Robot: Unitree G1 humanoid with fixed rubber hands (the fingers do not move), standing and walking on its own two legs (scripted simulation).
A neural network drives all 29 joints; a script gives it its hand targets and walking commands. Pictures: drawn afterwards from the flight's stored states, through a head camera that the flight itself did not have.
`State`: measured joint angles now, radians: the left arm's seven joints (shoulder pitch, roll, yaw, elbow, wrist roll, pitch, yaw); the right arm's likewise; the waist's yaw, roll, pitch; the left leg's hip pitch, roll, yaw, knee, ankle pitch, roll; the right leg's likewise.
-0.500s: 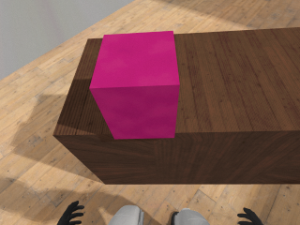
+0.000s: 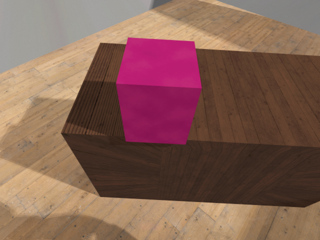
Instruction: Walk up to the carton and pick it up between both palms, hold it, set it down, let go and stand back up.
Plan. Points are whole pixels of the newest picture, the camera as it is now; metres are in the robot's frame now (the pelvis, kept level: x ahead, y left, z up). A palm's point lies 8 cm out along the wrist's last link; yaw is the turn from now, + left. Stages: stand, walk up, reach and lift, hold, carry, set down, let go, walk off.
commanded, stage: walk up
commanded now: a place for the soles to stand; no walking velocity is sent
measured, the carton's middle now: (158, 93) +0.51 +0.03 +0.05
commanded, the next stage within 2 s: none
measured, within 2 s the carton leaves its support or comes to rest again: neither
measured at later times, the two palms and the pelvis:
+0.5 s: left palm out of the picture +0.08 +0.25 -0.14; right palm out of the picture +0.04 -0.26 -0.13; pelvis +0.03 +0.00 +0.00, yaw -1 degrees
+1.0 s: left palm out of the picture +0.07 +0.26 -0.13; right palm out of the picture +0.02 -0.26 -0.14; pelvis +0.03 +0.00 -0.01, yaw -2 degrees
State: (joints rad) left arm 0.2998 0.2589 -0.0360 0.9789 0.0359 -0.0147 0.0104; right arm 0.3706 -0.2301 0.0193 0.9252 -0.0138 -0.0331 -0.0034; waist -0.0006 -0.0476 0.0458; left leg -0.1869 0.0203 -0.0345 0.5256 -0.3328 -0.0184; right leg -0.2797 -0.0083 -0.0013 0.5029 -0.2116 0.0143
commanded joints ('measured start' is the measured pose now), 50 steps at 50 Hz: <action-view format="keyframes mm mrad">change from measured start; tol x8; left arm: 1 35 105 20 -39 -10 -13 3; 50 -41 70 25 -139 8 -22 -24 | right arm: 1 38 -126 -19 -34 0 3 -6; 50 119 -225 -47 13 -14 14 -9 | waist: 1 3 99 -3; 9 -8 -74 71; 17 11 15 -90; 27 9 108 32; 44 -1 19 -14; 50 -35 144 237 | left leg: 1 -56 46 -65 -114 -29 72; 9 -97 19 -19 -40 0 55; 16 4 59 -32 -46 294 63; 31 -27 68 -45 -76 242 80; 43 -19 53 -24 -77 117 73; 44 -21 44 -42 -67 -147 95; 46 -53 90 -147 -158 -406 129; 48 -8 219 -305 -302 -482 187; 50 20 284 -333 -310 -342 219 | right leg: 1 38 -67 93 -63 -60 -67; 7 -14 -127 201 -164 -111 -102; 16 136 -74 73 10 303 -88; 43 38 -63 117 -3 131 -88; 44 45 -47 128 25 -157 -96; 46 -110 -26 135 36 -399 -80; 50 -291 -9 -30 144 -209 -24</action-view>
